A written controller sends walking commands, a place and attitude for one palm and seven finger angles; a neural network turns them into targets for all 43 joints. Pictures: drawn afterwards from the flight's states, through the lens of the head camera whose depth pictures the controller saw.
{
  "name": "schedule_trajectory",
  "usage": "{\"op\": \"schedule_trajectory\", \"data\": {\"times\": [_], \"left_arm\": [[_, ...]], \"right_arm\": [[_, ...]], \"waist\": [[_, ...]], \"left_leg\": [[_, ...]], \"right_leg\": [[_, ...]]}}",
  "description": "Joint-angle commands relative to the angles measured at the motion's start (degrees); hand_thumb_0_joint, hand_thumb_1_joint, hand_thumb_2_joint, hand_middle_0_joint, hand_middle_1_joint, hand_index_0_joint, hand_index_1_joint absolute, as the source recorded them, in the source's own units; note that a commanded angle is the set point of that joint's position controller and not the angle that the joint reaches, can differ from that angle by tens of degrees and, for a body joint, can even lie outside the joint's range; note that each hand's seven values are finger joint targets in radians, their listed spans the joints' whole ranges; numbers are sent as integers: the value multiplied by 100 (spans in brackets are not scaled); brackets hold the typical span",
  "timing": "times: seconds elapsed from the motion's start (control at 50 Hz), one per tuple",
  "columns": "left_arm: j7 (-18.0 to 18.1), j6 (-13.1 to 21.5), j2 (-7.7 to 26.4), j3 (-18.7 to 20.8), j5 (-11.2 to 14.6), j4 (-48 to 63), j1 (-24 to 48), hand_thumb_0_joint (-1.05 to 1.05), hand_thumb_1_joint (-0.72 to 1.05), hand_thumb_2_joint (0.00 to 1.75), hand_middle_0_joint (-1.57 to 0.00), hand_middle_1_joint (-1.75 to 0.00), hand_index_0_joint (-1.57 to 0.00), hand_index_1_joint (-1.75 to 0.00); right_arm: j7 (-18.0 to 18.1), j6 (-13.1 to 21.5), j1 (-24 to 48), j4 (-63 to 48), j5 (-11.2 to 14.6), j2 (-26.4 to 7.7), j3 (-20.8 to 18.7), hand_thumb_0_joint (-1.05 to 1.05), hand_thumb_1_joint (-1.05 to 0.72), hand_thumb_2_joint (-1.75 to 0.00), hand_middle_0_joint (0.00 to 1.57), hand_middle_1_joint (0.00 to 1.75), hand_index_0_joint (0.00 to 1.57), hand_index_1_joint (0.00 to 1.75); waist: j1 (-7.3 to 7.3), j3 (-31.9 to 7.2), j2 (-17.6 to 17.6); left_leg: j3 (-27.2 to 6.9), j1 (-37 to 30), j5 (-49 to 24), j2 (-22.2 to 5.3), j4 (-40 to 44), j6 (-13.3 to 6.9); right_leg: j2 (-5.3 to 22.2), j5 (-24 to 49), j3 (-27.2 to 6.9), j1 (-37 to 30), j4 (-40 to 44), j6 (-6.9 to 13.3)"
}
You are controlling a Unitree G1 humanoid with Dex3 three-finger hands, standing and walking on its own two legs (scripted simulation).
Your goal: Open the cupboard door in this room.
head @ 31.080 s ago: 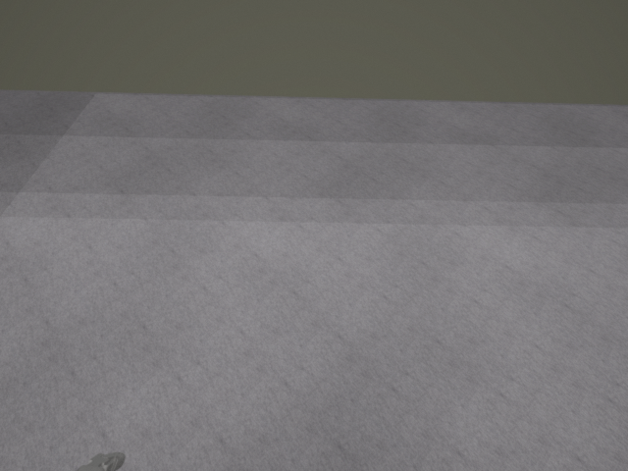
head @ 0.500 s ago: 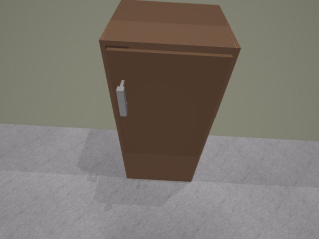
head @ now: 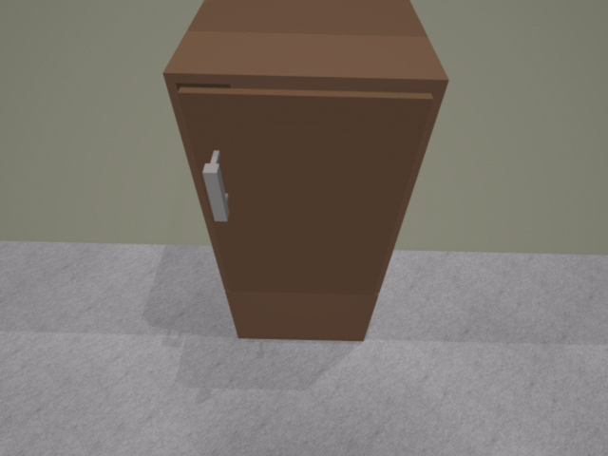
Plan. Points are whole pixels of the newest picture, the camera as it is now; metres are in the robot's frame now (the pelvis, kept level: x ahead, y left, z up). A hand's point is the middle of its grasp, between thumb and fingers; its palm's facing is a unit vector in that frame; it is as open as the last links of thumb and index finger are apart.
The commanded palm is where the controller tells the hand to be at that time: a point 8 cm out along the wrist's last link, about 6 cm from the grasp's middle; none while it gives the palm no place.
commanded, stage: come to a stop and stand still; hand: left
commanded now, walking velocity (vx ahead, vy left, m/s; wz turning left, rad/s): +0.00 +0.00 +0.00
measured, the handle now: (218, 186) +0.56 +0.19 +0.01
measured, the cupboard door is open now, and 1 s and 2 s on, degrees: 0 0 0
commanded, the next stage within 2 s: look again from close up in 0.44 s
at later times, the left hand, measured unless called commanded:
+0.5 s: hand out of the picture +0.03 +0.18 -0.17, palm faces -0.01 -0.97 -0.23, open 7.3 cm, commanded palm none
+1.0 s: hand out of the picture +0.05 +0.17 -0.17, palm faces +0.00 -0.98 -0.21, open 7.3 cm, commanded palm none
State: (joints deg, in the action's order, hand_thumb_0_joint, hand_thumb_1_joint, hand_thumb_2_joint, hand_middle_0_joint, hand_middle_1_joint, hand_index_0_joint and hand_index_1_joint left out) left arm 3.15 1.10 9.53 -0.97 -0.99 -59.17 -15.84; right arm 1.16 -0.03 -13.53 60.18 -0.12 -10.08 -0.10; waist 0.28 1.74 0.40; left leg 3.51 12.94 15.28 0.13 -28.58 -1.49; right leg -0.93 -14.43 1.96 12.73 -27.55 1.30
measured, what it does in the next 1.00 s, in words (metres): stands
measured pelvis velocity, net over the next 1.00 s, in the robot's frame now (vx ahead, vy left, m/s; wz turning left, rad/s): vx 0.03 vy -0.02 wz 0.00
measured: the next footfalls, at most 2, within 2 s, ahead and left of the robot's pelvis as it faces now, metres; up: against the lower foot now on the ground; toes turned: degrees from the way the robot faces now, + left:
none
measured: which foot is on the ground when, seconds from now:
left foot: down 0.00-1.00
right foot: down 0.00-1.00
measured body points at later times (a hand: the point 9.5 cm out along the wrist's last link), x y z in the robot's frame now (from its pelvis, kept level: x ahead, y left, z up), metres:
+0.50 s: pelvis +0.01 +0.00 +0.00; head +0.02 -0.01 +0.45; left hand +0.03 +0.24 -0.15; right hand +0.02 -0.23 -0.16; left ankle +0.00 +0.10 -0.74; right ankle +0.00 -0.10 -0.74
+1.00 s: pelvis +0.03 -0.02 +0.00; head +0.05 -0.02 +0.45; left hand +0.05 +0.22 -0.15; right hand +0.06 -0.25 -0.15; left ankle +0.00 +0.10 -0.74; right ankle +0.00 -0.10 -0.74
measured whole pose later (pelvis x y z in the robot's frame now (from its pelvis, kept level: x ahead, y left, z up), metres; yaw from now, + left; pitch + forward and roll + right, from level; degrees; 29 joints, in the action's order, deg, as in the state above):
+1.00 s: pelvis +0.03 -0.02 +0.00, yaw +0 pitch +0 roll +1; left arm 1.6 1.4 10.5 -0.9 -0.8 -63.4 -13.5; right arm 1.7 1.4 -12.4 64.3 -0.6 -10.1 0.9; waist -0.3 1.7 -0.6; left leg 3.3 7.7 15.7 -0.1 -23.8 -0.4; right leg -1.4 -16.3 1.9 8.7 -25.4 2.4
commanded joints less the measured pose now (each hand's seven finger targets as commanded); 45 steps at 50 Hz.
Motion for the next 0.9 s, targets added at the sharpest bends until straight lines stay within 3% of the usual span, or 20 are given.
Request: {"op": "schedule_trajectory", "data": {"times": [0.0, 0.02, 0.08, 0.1, 0.16, 0.22, 0.28, 0.42, 0.54, 0.64, 0.7, 0.88], "left_arm": [[-19, 100, 815, 147, 12, 484, -3, 0, 90, 90, -20, -30, -20, -30], [-37, 87, 794, 146, 15, 459, -49, 0, 90, 90, -20, -30, -20, -30], [-75, 36, 680, 111, 22, 379, -91, 0, 90, 90, -20, -30, -20, -30], [-94, 38, 705, 113, 9, 370, -75, 0, 90, 90, -20, -30, -20, -30], [-109, 39, 705, 119, 25, 326, -91, 0, 90, 90, -20, -30, -20, -30], [-117, 61, 760, 135, 26, 280, -65, 0, 90, 90, -20, -30, -20, -30], [-120, 71, 768, 126, 38, 206, -54, 0, 90, 90, -20, -30, -20, -30], [-121, 76, 816, 138, 36, 29, -22, 0, 90, 90, -20, -30, -20, -30], [-121, 78, 788, 127, 37, -107, -23, 0, 90, 90, -20, -30, -20, -30], [-117, 104, 813, 141, 35, -172, -37, 0, 90, 90, -20, -30, -20, -30], [-113, 97, 799, 144, 26, -204, -30, 0, 90, 90, -20, -30, -20, -30], [-116, 99, 827, 156, 34, -215, -16, 0, 90, 90, -20, -30, -20, -30]], "right_arm": [[-65, 113, -429, -531, -90, -407, -62, 0, -90, -90, 20, 30, 20, 30], [-53, 132, -417, -571, -85, -455, -55, 0, -90, -90, 20, 30, 20, 30], [-29, 135, -350, -630, -72, -621, -47, 0, -90, -90, 20, 30, 20, 30], [-31, 154, -354, -614, -83, -632, -50, 0, -90, -90, 20, 30, 20, 30], [-25, 173, -381, -528, -87, -692, -35, 0, -90, -90, 20, 30, 20, 30], [-12, 227, -412, -412, -83, -733, -23, 0, -90, -90, 20, 30, 20, 30], [-2, 233, -407, -302, -71, -725, -4, 0, -90, -90, 20, 30, 20, 30], [20, 240, -375, -31, -62, -704, 7, 0, -90, -90, 20, 30, 20, 30], [35, 232, -324, 135, -63, -667, 9, 0, -90, -90, 20, 30, 20, 30], [57, 251, -303, 210, -53, -683, -1, 0, -90, -90, 20, 30, 20, 30], [69, 240, -276, 234, -52, -643, -1, 0, -90, -90, 20, 30, 20, 30], [85, 230, -191, 271, -59, -662, -13, 0, -90, -90, 20, 30, 20, 30]], "waist": [[150, 5, 632], [100, 15, 568], [21, 348, -62], [7, 402, 66], [-2, 317, -126], [-25, 133, -17], [-22, 79, -266], [-36, 46, -42], [-32, 90, -73], [-32, -153, -92], [-35, -14, -106], [-36, -72, -44]], "left_leg": [[-646, 32, -286, -492, 313, -33], [-808, 149, -445, -604, 467, -108], [-898, 469, 86, -622, 784, -164], [-907, 489, 109, -608, 874, -171], [-892, 375, 178, -582, 986, -172], [-840, 163, -273, -593, 979, -175], [-750, 16, -487, -573, 904, -150], [-692, -116, -738, -585, 890, -123], [-644, -218, -825, -598, 881, -91], [-587, -403, -1221, -626, 769, -70], [-572, -390, -1221, -635, 774, -59], [-556, -481, -1342, -651, 755, -34]], "right_leg": [[799, -156, -805, 478, 365, 322], [656, -69, -675, 317, 269, 261], [548, -347, -617, 219, 368, 191], [545, -311, -603, 206, 365, 192], [556, -254, -632, 129, 415, 176], [585, 109, -623, -29, 390, 165], [653, 285, -657, -76, 468, 154], [689, 567, -661, -191, 497, 156], [706, 747, -680, -172, 532, 162], [749, 1323, -667, -363, 482, 164], [743, 1407, -649, -329, 492, 170], [767, 1640, -674, -396, 526, 177]]}}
